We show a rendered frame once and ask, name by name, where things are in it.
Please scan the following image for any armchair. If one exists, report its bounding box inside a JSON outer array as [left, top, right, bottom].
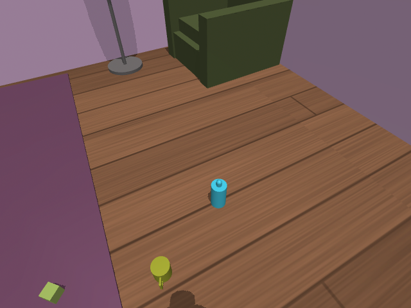
[[163, 0, 293, 89]]

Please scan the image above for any floor lamp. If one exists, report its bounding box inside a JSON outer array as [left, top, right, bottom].
[[107, 0, 143, 75]]

